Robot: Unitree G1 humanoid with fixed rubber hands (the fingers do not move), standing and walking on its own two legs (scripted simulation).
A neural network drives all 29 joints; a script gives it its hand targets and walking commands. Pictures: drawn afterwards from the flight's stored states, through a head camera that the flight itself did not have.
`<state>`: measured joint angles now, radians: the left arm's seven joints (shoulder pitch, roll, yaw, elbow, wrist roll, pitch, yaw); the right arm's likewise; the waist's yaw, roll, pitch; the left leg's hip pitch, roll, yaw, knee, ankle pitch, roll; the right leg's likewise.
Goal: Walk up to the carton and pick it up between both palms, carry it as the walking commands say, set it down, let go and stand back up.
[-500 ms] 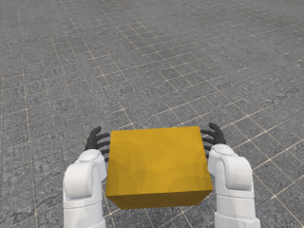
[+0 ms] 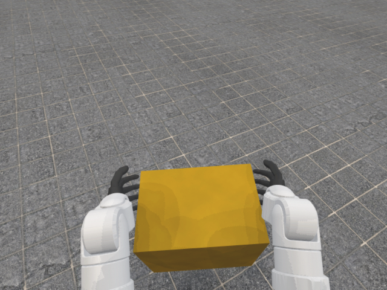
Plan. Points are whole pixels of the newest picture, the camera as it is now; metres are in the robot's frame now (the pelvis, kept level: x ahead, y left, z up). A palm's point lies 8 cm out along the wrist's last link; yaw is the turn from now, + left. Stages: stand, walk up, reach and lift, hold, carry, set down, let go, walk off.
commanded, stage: carry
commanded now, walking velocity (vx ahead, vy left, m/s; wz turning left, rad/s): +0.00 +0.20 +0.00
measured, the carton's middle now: (199, 221) +0.29 +0.00 -0.01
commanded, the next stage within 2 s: none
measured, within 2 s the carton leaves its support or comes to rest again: neither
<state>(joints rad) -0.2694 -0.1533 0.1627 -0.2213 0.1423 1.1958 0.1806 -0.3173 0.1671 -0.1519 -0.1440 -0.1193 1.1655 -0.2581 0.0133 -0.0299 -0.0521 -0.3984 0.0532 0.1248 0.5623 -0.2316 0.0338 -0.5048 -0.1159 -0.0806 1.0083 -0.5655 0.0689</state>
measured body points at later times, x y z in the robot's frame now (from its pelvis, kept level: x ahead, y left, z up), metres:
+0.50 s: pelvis -0.04 +0.13 +0.00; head -0.03 +0.14 +0.45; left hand +0.27 +0.28 +0.08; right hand +0.26 -0.02 +0.08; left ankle -0.01 +0.27 -0.73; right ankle -0.04 -0.05 -0.73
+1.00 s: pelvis -0.09 +0.26 +0.00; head -0.08 +0.25 +0.45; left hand +0.22 +0.40 +0.09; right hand +0.21 +0.09 +0.09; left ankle -0.07 +0.41 -0.72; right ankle -0.09 +0.10 -0.73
